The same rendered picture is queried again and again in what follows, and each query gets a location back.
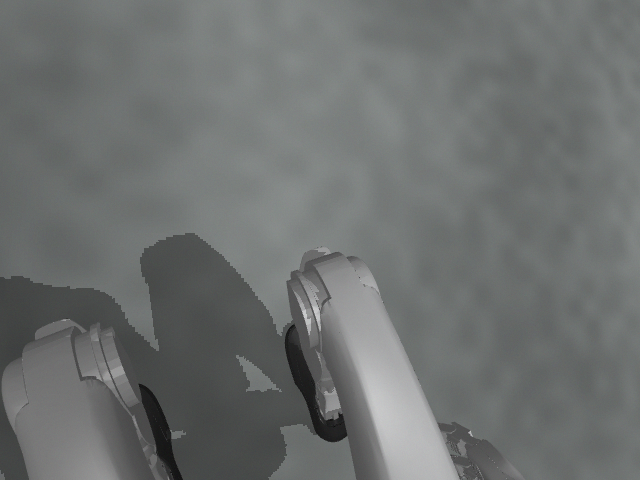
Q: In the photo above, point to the left robot foot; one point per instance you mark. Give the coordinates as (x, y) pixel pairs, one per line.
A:
(161, 432)

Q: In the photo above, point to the right robot hand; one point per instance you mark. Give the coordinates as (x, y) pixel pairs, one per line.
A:
(484, 462)

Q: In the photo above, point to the right robot foot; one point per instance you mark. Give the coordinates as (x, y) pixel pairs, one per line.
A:
(329, 430)

